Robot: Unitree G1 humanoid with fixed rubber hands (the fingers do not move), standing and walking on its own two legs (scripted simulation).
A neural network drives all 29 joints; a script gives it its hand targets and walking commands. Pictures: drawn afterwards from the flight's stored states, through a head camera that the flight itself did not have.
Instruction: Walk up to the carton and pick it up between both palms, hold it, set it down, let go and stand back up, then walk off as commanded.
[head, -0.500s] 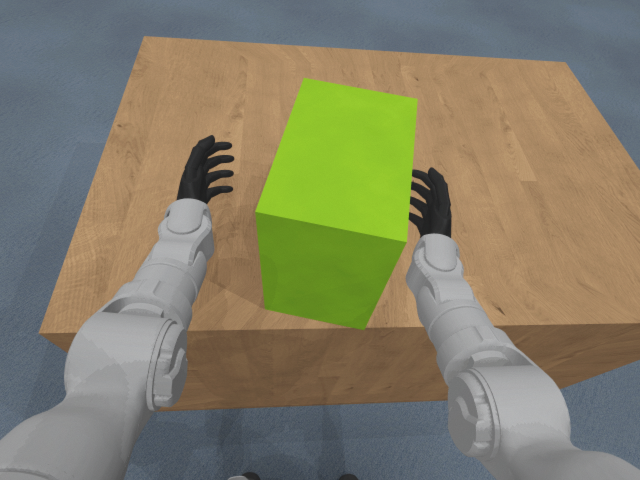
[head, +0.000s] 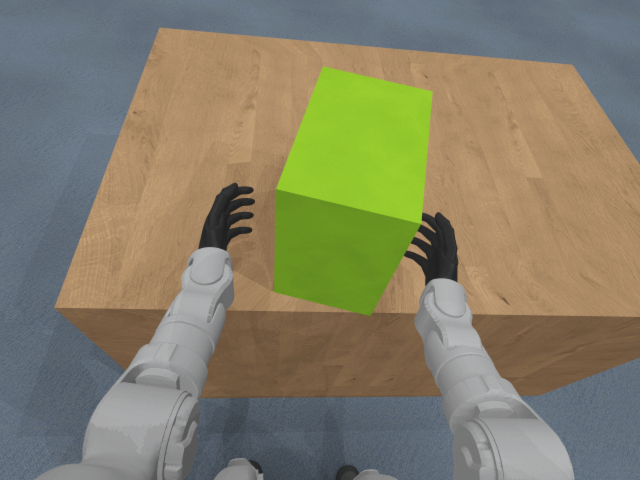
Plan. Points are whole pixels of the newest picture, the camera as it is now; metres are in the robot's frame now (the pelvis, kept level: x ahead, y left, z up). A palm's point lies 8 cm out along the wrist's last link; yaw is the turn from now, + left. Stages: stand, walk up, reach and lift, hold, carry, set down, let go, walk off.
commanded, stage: set down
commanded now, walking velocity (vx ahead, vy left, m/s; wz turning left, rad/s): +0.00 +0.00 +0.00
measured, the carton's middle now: (347, 198) +0.50 -0.05 +0.01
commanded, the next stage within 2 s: none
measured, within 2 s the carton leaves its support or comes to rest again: neither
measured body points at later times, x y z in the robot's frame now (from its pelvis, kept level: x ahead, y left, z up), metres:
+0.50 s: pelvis -0.03 -0.02 +0.00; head -0.01 +0.04 +0.44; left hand +0.36 +0.14 +0.02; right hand +0.34 -0.18 +0.04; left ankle +0.07 +0.10 -0.72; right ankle +0.05 -0.16 -0.72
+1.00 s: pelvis -0.03 -0.01 +0.00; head -0.04 +0.03 +0.45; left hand +0.26 +0.19 -0.01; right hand +0.25 -0.18 +0.02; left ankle +0.07 +0.10 -0.72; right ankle +0.05 -0.16 -0.72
